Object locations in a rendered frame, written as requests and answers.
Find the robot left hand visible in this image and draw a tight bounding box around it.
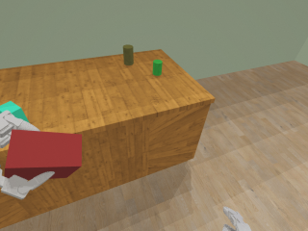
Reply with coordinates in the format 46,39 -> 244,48
0,110 -> 55,200

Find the sponge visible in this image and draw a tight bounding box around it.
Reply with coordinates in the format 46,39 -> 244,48
4,129 -> 82,180

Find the robot right hand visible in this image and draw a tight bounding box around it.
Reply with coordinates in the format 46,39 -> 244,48
222,206 -> 252,231

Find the table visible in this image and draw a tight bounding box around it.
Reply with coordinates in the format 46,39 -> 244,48
0,49 -> 215,229

